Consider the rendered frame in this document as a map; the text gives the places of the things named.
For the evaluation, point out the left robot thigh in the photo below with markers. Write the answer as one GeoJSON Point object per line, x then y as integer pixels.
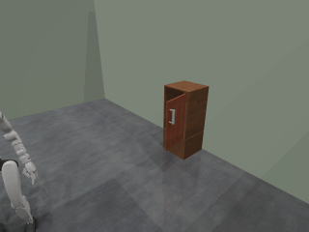
{"type": "Point", "coordinates": [11, 179]}

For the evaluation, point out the left robot hand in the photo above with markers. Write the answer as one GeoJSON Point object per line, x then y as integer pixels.
{"type": "Point", "coordinates": [30, 168]}

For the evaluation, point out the robot left shin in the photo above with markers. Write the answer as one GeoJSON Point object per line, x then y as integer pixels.
{"type": "Point", "coordinates": [25, 211]}

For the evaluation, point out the robot left upper arm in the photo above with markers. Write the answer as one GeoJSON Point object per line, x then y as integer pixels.
{"type": "Point", "coordinates": [6, 127]}

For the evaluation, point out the cupboard door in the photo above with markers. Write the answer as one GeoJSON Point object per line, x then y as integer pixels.
{"type": "Point", "coordinates": [174, 132]}

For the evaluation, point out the robot left forearm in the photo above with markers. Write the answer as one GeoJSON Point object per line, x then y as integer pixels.
{"type": "Point", "coordinates": [20, 149]}

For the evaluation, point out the handle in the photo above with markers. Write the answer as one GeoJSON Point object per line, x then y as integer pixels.
{"type": "Point", "coordinates": [173, 116]}

